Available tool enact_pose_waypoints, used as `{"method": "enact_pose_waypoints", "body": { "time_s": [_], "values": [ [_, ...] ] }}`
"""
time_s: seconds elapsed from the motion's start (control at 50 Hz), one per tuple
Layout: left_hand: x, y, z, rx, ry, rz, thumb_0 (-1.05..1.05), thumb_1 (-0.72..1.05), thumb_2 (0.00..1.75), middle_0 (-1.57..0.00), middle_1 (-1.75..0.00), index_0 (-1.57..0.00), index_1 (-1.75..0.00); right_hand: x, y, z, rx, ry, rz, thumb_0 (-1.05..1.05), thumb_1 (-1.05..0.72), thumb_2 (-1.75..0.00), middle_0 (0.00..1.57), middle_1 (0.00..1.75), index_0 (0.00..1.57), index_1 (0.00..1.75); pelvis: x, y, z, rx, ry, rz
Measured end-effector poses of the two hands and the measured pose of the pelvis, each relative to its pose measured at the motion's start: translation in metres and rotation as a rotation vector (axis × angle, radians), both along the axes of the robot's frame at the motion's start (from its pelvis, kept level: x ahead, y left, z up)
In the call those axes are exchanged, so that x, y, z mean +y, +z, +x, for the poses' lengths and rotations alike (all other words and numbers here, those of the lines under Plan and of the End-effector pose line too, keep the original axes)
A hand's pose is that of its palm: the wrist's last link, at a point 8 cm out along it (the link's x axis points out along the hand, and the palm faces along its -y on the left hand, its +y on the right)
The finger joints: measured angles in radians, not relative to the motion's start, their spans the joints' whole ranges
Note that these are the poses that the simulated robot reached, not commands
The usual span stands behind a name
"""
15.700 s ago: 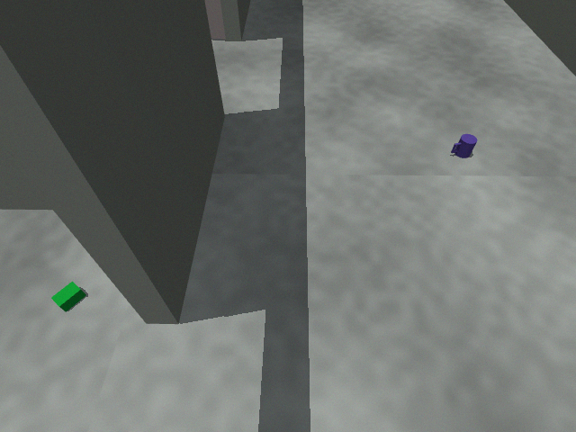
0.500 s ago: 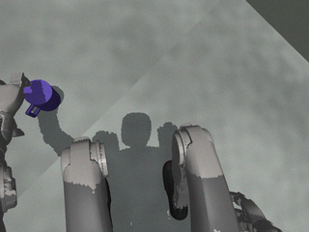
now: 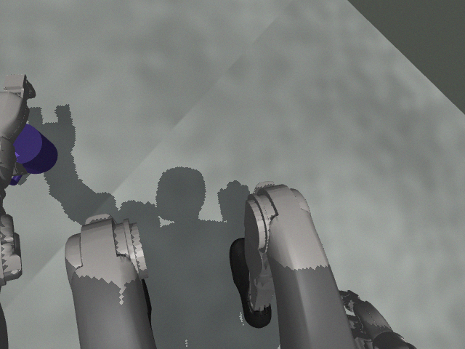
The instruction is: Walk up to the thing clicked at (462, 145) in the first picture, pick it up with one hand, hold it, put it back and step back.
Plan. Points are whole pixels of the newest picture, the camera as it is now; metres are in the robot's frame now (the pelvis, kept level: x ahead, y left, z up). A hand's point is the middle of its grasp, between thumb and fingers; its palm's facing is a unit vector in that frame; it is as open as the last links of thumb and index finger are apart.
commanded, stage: approach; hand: left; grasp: from above
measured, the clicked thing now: (22, 157) +0.46 +0.32 -0.27
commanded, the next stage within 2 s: close in in 0.54 s
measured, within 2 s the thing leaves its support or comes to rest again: neither
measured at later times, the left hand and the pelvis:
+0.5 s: hand out of the picture +0.42 +0.32 -0.17, palm faces -0.55 -0.10 -0.83, open 13.9 cm; pelvis -0.01 +0.00 +0.01, yaw +0 degrees
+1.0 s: hand (19, 139) +0.47 +0.29 -0.19, palm faces -0.48 -0.07 -0.87, open 13.9 cm; pelvis +0.00 +0.00 +0.00, yaw -1 degrees
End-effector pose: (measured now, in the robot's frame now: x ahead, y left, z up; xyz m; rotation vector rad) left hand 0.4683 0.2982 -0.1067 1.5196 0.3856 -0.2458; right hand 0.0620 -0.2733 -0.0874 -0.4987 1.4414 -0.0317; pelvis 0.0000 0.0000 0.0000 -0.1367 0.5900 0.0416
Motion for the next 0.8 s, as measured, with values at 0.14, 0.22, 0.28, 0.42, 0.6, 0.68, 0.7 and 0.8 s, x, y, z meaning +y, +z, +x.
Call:
{"method": "enact_pose_waypoints", "body": {
  "time_s": [0.14, 0.22, 0.28, 0.42, 0.6, 0.68, 0.7, 0.8],
  "values": [
    [-0.025, 0.020, 0.048, -0.049, 0.040, 0.027, 0.00, -0.51, 0.97, -0.07, -1.10, -0.10, -1.08, 0.000, 0.011, -0.028, 0.029, -0.076, -0.008, 0.00, -0.92, -0.90, 0.20, 0.29, 0.20, 0.30, 0.001, 0.006, 0.003, 0.025, -0.012, -0.006],
    [-0.025, 0.025, 0.053, 0.008, 0.099, 0.046, 0.00, -0.51, 0.97, -0.07, -1.10, -0.09, -1.08, 0.003, 0.016, -0.044, 0.059, -0.119, 0.010, 0.00, -0.92, -0.90, 0.20, 0.29, 0.20, 0.30, 0.001, 0.012, 0.003, 0.029, -0.016, -0.005],
    [-0.018, 0.021, 0.043, 0.082, 0.135, 0.048, 0.00, -0.51, 0.96, -0.07, -1.10, -0.09, -1.08, 0.006, 0.018, -0.052, 0.084, -0.137, 0.028, 0.00, -0.92, -0.90, 0.20, 0.29, 0.20, 0.30, 0.001, 0.017, 0.002, 0.023, -0.017, -0.003],
    [0.015, -0.001, -0.013, 0.225, 0.158, -0.002, 0.00, -0.50, 0.95, -0.07, -1.11, -0.10, -1.08, 0.007, 0.018, -0.051, 0.123, -0.094, 0.045, 0.00, -0.91, -0.89, 0.21, 0.30, 0.20, 0.30, 0.000, 0.020, -0.003, -0.003, -0.008, -0.003],
    [0.025, 0.003, -0.048, 0.073, -0.023, -0.044, 0.00, -0.51, 0.95, -0.08, -1.10, -0.10, -1.07, -0.003, 0.011, -0.006, 0.052, 0.004, -0.015, 0.00, -0.91, -0.89, 0.21, 0.30, 0.20, 0.30, 0.003, 0.009, -0.007, -0.033, 0.012, -0.011],
    [0.017, 0.004, -0.039, 0.039, -0.026, -0.030, 0.00, -0.51, 0.98, -0.08, -1.10, -0.10, -1.07, -0.001, 0.012, 0.022, -0.042, 0.048, -0.032, 0.00, -0.91, -0.89, 0.20, 0.29, 0.20, 0.30, 0.005, 0.008, -0.009, -0.037, 0.015, -0.013],
    [0.014, 0.004, -0.035, 0.035, -0.024, -0.024, 0.00, -0.51, 0.99, -0.08, -1.10, -0.10, -1.08, 0.000, 0.013, 0.027, -0.064, 0.054, -0.034, 0.00, -0.91, -0.89, 0.20, 0.29, 0.20, 0.30, 0.005, 0.007, -0.009, -0.034, 0.014, -0.014],
    [0.002, 0.003, -0.010, 0.023, 0.010, 0.002, 0.00, -0.50, 0.99, -0.08, -1.09, -0.10, -1.07, 0.004, 0.014, 0.032, -0.118, 0.068, -0.029, 0.00, -0.91, -0.89, 0.20, 0.29, 0.20, 0.30, 0.006, 0.005, -0.009, -0.021, 0.007, -0.018]
  ]
}}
